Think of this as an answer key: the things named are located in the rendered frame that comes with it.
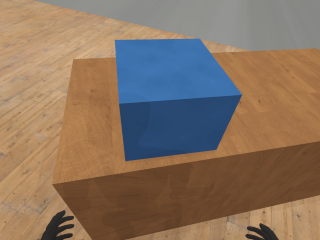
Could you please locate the pedestal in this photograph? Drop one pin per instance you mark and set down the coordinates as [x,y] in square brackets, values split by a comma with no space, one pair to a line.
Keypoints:
[269,153]

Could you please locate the left robot hand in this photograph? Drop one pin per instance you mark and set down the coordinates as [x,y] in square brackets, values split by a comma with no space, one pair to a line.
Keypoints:
[52,229]

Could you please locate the right robot hand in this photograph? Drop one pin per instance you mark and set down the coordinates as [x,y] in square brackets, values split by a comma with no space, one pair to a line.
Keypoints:
[265,232]

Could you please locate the carton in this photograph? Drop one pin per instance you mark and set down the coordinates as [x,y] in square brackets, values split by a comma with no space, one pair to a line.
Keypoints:
[174,97]

